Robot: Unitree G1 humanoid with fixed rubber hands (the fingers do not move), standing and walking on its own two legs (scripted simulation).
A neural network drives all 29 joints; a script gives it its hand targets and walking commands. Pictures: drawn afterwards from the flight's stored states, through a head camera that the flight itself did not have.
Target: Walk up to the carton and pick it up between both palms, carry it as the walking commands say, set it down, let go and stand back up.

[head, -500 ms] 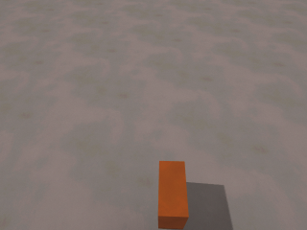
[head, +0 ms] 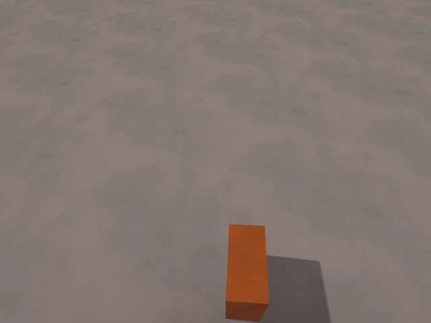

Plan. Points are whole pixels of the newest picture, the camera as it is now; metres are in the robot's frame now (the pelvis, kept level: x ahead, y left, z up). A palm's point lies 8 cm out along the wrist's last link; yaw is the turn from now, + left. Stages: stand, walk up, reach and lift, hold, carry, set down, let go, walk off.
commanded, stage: walk up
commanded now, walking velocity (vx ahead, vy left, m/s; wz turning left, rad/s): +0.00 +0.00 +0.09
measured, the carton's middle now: (244, 273) +0.43 -0.06 -0.63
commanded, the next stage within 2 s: stand in 0.34 s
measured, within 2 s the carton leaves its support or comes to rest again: neither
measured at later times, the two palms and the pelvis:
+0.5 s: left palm out of the picture -0.01 +0.24 -0.14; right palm out of the picture +0.02 -0.24 -0.14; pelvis -0.01 +0.00 +0.00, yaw +1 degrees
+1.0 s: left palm out of the picture +0.15 +0.19 -0.15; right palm out of the picture +0.15 -0.25 -0.15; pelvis -0.03 +0.00 -0.04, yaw -5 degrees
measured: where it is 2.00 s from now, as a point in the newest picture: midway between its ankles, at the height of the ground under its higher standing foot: outside the picture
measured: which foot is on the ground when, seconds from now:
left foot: down 0.00-1.00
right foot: down 0.00-1.00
